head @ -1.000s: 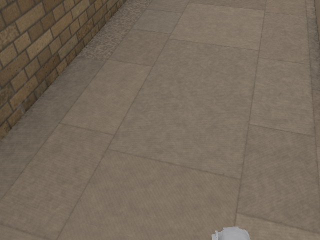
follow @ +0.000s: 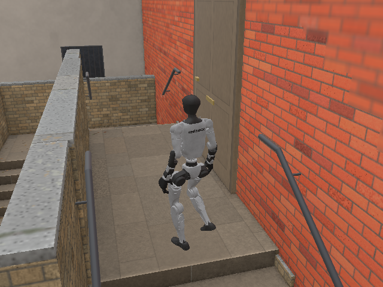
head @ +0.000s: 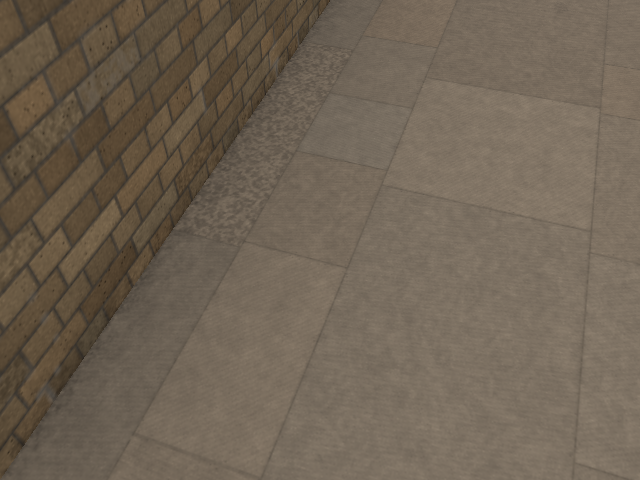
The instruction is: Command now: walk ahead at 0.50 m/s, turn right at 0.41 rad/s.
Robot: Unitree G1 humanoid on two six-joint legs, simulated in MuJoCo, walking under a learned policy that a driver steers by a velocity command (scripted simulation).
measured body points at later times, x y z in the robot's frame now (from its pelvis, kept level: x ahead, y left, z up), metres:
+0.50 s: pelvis +0.24 -0.07 -0.01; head +0.27 -0.08 +0.43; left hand +0.43 +0.17 -0.13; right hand +0.31 -0.37 -0.13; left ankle +0.18 +0.11 -0.63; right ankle +0.29 -0.14 -0.74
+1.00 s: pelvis +0.49 -0.11 -0.01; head +0.51 -0.12 +0.44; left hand +0.75 +0.04 -0.11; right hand +0.46 -0.42 -0.10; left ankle +0.58 -0.03 -0.74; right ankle +0.39 -0.19 -0.65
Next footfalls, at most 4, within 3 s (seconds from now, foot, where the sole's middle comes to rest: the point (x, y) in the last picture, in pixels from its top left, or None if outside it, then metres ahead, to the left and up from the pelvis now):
0.38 right None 0.33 -0.15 -0.78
0.84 left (366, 434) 0.61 -0.05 -0.78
1.30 right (534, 436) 0.61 -0.41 -0.78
1.82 left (521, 289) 0.99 -0.47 -0.78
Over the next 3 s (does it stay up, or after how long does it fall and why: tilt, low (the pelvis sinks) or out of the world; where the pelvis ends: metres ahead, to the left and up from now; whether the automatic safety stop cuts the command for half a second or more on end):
stays up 0.98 -0.47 -0.01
